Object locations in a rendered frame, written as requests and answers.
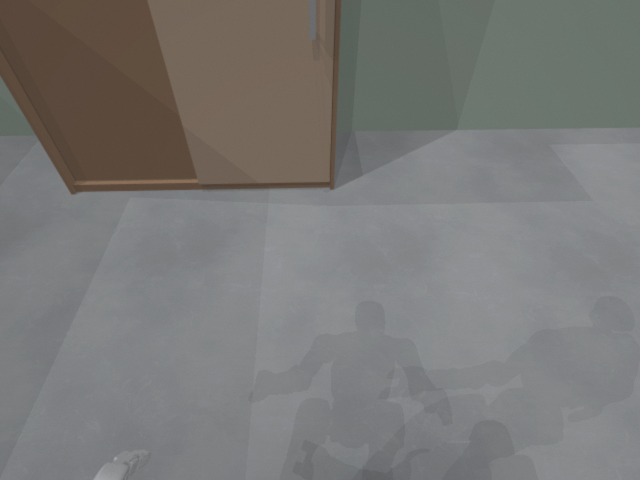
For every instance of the wardrobe door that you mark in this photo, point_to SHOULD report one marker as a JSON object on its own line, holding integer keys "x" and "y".
{"x": 253, "y": 92}
{"x": 94, "y": 72}

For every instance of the left robot hand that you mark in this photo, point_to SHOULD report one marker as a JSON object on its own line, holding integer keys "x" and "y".
{"x": 124, "y": 465}

